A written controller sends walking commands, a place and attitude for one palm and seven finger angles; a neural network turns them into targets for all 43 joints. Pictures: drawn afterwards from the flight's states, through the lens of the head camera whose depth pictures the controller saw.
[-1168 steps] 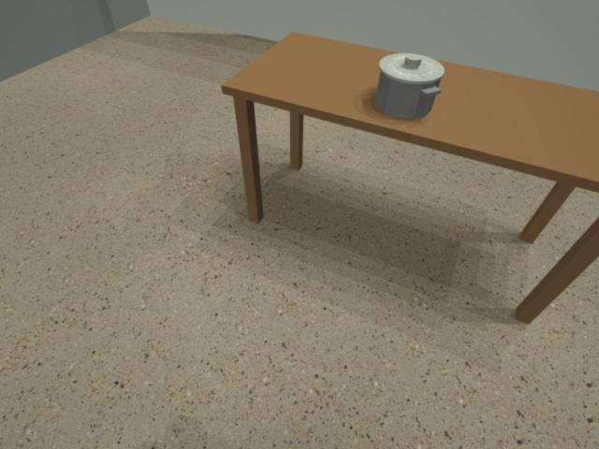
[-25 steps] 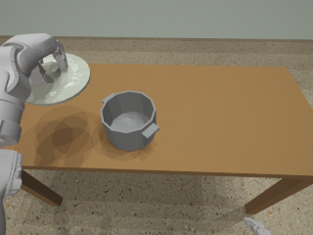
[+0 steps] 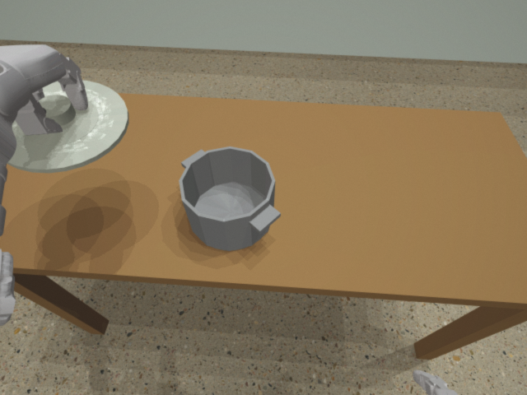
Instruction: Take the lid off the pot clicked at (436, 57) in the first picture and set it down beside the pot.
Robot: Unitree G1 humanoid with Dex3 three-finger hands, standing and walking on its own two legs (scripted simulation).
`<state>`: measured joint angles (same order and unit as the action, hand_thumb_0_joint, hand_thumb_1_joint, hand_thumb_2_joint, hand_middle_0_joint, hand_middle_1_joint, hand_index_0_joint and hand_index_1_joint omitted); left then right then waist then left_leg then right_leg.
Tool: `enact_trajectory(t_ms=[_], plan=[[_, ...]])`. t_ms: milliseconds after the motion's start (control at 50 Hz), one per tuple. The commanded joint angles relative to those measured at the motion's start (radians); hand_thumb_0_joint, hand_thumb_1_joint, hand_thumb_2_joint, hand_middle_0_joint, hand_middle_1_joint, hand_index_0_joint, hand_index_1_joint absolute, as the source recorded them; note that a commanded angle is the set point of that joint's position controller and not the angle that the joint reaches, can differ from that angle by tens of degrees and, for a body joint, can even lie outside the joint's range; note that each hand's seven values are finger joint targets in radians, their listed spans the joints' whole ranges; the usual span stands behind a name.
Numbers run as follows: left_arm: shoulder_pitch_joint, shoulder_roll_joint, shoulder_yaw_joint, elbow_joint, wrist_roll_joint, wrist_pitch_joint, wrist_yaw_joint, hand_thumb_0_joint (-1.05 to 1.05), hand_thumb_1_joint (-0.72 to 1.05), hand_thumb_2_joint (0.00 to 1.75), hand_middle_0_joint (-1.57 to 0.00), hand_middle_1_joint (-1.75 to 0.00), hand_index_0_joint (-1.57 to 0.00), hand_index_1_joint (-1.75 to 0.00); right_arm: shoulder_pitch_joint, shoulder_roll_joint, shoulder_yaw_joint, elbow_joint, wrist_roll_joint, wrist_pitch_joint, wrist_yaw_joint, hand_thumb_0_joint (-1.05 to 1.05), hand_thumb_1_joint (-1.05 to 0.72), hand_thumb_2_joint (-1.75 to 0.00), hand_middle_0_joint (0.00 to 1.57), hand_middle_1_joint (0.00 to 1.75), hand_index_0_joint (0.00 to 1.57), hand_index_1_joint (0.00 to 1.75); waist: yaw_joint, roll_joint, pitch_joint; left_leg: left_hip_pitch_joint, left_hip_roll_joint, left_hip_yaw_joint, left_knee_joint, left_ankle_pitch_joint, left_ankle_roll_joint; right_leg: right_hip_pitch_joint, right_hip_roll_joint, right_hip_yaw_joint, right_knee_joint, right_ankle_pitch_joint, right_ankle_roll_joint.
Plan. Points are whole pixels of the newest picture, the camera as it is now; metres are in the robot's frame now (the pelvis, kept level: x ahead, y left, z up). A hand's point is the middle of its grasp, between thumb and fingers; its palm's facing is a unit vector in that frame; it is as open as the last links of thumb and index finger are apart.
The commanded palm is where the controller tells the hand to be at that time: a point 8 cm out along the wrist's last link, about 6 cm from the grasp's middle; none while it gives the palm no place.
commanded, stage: move the lid sideways beside the pot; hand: left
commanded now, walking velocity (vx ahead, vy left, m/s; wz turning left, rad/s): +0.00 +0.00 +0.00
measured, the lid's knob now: (55, 110) +0.47 +0.32 +0.17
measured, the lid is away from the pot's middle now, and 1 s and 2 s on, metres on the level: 0.24 0.24 0.24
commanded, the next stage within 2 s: lower the lid onto the table in 0.14 s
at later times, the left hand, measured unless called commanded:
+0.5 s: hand (56, 122) +0.44 +0.30 +0.17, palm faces -0.33 +0.00 -0.94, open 7.4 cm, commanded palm +0.44 +0.30 +0.25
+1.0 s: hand (59, 140) +0.44 +0.32 +0.14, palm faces -0.37 -0.03 -0.93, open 7.4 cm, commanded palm +0.44 +0.31 +0.22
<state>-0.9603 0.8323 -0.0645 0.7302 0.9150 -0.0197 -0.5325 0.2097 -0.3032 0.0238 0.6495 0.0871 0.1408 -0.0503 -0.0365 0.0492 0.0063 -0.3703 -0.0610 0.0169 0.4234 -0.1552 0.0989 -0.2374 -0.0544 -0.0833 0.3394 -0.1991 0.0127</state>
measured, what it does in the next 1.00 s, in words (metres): stands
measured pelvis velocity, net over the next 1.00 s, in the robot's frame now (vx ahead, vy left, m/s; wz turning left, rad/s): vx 0.01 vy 0.00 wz -0.01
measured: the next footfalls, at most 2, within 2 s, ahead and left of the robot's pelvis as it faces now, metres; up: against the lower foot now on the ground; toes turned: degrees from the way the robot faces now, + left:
none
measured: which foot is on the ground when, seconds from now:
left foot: down 0.00-1.00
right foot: down 0.00-1.00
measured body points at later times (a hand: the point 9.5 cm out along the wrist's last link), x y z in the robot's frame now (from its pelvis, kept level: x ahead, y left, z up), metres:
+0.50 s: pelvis +0.00 +0.01 +0.00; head +0.06 +0.01 +0.44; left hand +0.45 +0.30 +0.23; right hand +0.11 -0.26 -0.12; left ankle +0.03 +0.05 -0.74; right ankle -0.02 -0.16 -0.74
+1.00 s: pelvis +0.01 +0.00 +0.00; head +0.07 +0.01 +0.44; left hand +0.46 +0.32 +0.19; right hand +0.09 -0.27 -0.12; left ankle +0.03 +0.05 -0.74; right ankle -0.02 -0.16 -0.74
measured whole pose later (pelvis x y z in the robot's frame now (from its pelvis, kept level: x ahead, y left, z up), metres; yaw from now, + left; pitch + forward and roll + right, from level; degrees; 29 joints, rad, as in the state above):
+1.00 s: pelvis +0.01 +0.00 +0.00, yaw -1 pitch +7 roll -3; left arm -0.86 0.83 -0.02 0.79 0.92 -0.11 -0.49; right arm 0.24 -0.30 0.01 0.65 0.08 0.17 -0.05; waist -0.05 0.04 0.01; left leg -0.40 -0.06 0.02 0.45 -0.18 0.10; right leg -0.26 -0.05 -0.07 0.35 -0.21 0.02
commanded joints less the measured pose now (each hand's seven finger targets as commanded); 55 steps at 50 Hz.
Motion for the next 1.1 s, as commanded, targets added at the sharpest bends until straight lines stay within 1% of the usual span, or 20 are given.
enact_trajectory(t_ms=[0,40,100,120,220,280,340,380,420,440,520,580,620,700,740,820,860,960,1020,1080], plan=[[-0.530,0.397,0.195,-0.144,-0.007,-0.002,0.057,0.00,0.69,0.95,-0.88,-1.00,-0.88,-0.98,0.000,-0.164,-0.047,-0.095,0.000,-0.028,-0.012,0.00,-0.90,-0.90,0.20,0.30,0.20,0.30,-0.001,0.057,-0.439,0.397,0.059,-0.111,-0.003,0.288,-0.026,-0.050,0.065,0.001,-0.022,0.135,-0.057],[-0.590,0.377,0.164,-0.206,-0.008,-0.012,0.057,0.00,0.69,0.95,-0.88,-1.00,-0.88,-0.98,-0.007,-0.162,-0.049,-0.100,-0.004,-0.026,-0.010,0.00,-0.90,-0.90,0.20,0.30,0.20,0.30,-0.006,0.085,-0.482,0.423,0.057,-0.113,-0.001,0.338,-0.027,-0.041,0.063,0.004,-0.014,0.158,-0.056],[-0.591,0.318,0.123,-0.256,-0.005,-0.013,0.055,0.00,0.69,0.95,-0.88,-1.00,-0.88,-0.98,-0.013,-0.155,-0.053,-0.102,-0.003,-0.029,-0.006,0.00,-0.90,-0.90,0.20,0.30,0.20,0.30,-0.011,0.119,-0.471,0.473,0.071,-0.131,0.010,0.389,-0.038,-0.101,0.066,-0.006,-0.020,0.128,-0.055],[-0.569,0.369,0.164,-0.273,-0.011,-0.021,0.061,0.00,0.69,0.95,-0.88,-1.00,-0.88,-0.98,-0.008,-0.167,-0.060,-0.105,-0.006,-0.032,-0.002,0.00,-0.90,-0.90,0.20,0.30,0.20,0.30,-0.006,0.129,-0.478,0.473,0.071,-0.132,0.021,0.423,-0.042,-0.087,0.060,0.002,-0.021,0.145,-0.060],[-0.550,0.349,0.150,-0.224,-0.029,-0.015,0.049,0.00,0.69,0.95,-0.88,-1.00,-0.88,-0.98,-0.011,-0.168,-0.054,-0.101,-0.001,-0.019,-0.001,0.00,-0.90,-0.90,0.20,0.30,0.20,0.30,-0.012,0.091,-0.443,0.430,0.061,-0.123,0.015,0.370,-0.034,-0.081,0.058,0.001,-0.024,0.147,-0.057],[-0.558,0.268,0.088,-0.209,-0.018,-0.001,0.047,0.00,0.69,0.95,-0.88,-1.00,-0.88,-0.98,-0.011,-0.155,-0.052,-0.098,0.002,-0.020,0.000,0.00,-0.90,-0.90,0.20,0.30,0.20,0.30,-0.016,0.103,-0.431,0.451,0.067,-0.137,0.003,0.328,-0.040,-0.128,0.069,-0.010,-0.020,0.087,-0.054],[-0.565,0.295,0.103,-0.176,-0.014,-0.008,0.054,0.00,0.69,0.95,-0.88,-1.00,-0.88,-0.98,0.003,-0.161,-0.049,-0.090,-0.001,-0.017,-0.001,0.00,-0.90,-0.90,0.20,0.30,0.20,0.30,-0.019,0.071,-0.434,0.427,0.062,-0.134,-0.003,0.279,-0.039,-0.111,0.072,-0.006,-0.020,0.079,-0.056],[-0.615,0.277,0.083,-0.219,-0.017,-0.014,0.055,0.00,0.69,0.95,-0.88,-1.00,-0.88,-0.98,-0.005,-0.158,-0.048,-0.094,0.001,-0.022,-0.006,0.00,-0.90,-0.90,0.20,0.30,0.20,0.30,-0.019,0.084,-0.457,0.444,0.060,-0.134,-0.008,0.237,-0.037,-0.112,0.068,-0.006,-0.017,0.068,-0.056],[-0.643,0.320,0.113,-0.268,-0.020,-0.033,0.066,0.00,0.69,0.95,-0.88,-1.00,-0.88,-0.98,-0.007,-0.168,-0.053,-0.100,-0.007,-0.031,-0.008,0.00,-0.90,-0.90,0.20,0.30,0.20,0.30,-0.016,0.098,-0.488,0.461,0.062,-0.139,0.004,0.265,-0.041,-0.104,0.059,0.004,-0.016,0.086,-0.061],[-0.647,0.307,0.110,-0.258,-0.017,-0.038,0.072,0.00,0.69,0.95,-0.88,-1.00,-0.88,-0.98,0.004,-0.159,-0.051,-0.096,-0.009,-0.033,-0.009,0.00,-0.90,-0.90,0.20,0.30,0.20,0.30,-0.019,0.111,-0.510,0.479,0.063,-0.144,-0.003,0.280,-0.041,-0.106,0.069,0.001,-0.014,0.075,-0.058],[-0.598,0.360,0.167,-0.200,-0.015,-0.052,0.093,0.00,0.69,0.95,-0.88,-1.00,-0.88,-0.98,0.022,-0.169,-0.052,-0.091,-0.012,-0.038,-0.010,0.00,-0.90,-0.90,0.20,0.30,0.20,0.30,-0.007,0.090,-0.471,0.440,0.066,-0.138,0.001,0.286,-0.043,-0.088,0.060,0.003,-0.011,0.102,-0.065],[-0.566,0.289,0.117,-0.119,-0.004,-0.039,0.098,0.00,0.69,0.95,-0.88,-1.00,-0.88,-0.98,0.017,-0.157,-0.047,-0.088,-0.006,-0.031,-0.006,0.00,-0.90,-0.90,0.20,0.30,0.20,0.30,-0.012,0.091,-0.426,0.412,0.068,-0.133,-0.008,0.283,-0.044,-0.105,0.066,-0.002,-0.007,0.091,-0.061],[-0.543,0.316,0.137,-0.095,0.004,-0.040,0.104,0.00,0.69,0.95,-0.88,-1.00,-0.88,-0.98,0.025,-0.166,-0.054,-0.089,-0.008,-0.032,-0.004,0.00,-0.90,-0.90,0.20,0.30,0.20,0.30,-0.005,0.062,-0.406,0.377,0.067,-0.123,-0.004,0.255,-0.040,-0.088,0.059,0.006,-0.010,0.100,-0.065],[-0.542,0.332,0.149,-0.147,0.020,-0.050,0.109,0.00,0.69,0.95,-0.88,-1.00,-0.88,-0.98,0.012,-0.159,-0.054,-0.106,-0.007,-0.021,-0.004,0.00,-0.90,-0.90,0.20,0.30,0.20,0.30,-0.004,0.076,-0.472,0.397,0.065,-0.116,0.005,0.309,-0.035,-0.057,0.063,0.010,0.002,0.138,-0.060],[-0.518,0.344,0.170,-0.214,0.010,-0.063,0.110,0.00,0.69,0.95,-0.88,-1.00,-0.88,-0.98,0.019,-0.161,-0.065,-0.114,-0.015,-0.022,0.000,0.00,-0.90,-0.90,0.20,0.30,0.20,0.30,-0.008,0.101,-0.527,0.453,0.071,-0.124,0.026,0.413,-0.034,-0.061,0.067,0.015,0.001,0.166,-0.057],[-0.429,0.385,0.217,-0.149,-0.018,-0.080,0.103,0.00,0.69,0.95,-0.88,-1.00,-0.88,-0.98,0.031,-0.171,-0.064,-0.105,-0.010,-0.010,-0.003,0.00,-0.90,-0.90,0.20,0.30,0.20,0.30,-0.007,0.078,-0.465,0.408,0.071,-0.114,0.028,0.391,-0.031,-0.065,0.063,0.010,-0.004,0.171,-0.057],[-0.440,0.364,0.199,-0.133,-0.016,-0.078,0.101,0.00,0.69,0.95,-0.88,-1.00,-0.88,-0.98,0.030,-0.165,-0.063,-0.098,-0.008,-0.006,-0.005,0.00,-0.90,-0.90,0.20,0.30,0.20,0.30,-0.010,0.086,-0.441,0.399,0.071,-0.108,0.024,0.356,-0.027,-0.084,0.068,0.004,-0.004,0.151,-0.052],[-0.459,0.356,0.186,-0.224,-0.006,-0.108,0.117,0.00,0.69,0.95,-0.88,-1.00,-0.88,-0.98,0.030,-0.160,-0.066,-0.101,-0.011,-0.010,-0.010,0.00,-0.90,-0.90,0.20,0.30,0.20,0.30,-0.014,0.160,-0.496,0.479,0.075,-0.124,0.046,0.449,-0.035,-0.119,0.074,0.004,-0.001,0.151,-0.055],[-0.407,0.385,0.220,-0.163,-0.031,-0.124,0.119,0.00,0.69,0.95,-0.88,-1.00,-0.88,-0.98,0.041,-0.170,-0.063,-0.088,-0.012,-0.010,-0.014,0.00,-0.90,-0.90,0.20,0.30,0.20,0.30,-0.014,0.110,-0.477,0.437,0.070,-0.110,0.051,0.413,-0.026,-0.098,0.069,0.009,-0.003,0.173,-0.055],[-0.444,0.353,0.192,-0.145,-0.038,-0.126,0.118,0.00,0.69,0.95,-0.88,-1.00,-0.88,-0.98,0.037,-0.164,-0.062,-0.079,-0.008,-0.005,-0.018,0.00,-0.90,-0.90,0.20,0.30,0.20,0.30,-0.017,0.091,-0.465,0.413,0.068,-0.100,0.037,0.341,-0.018,-0.095,0.068,0.003,0.001,0.160,-0.050]])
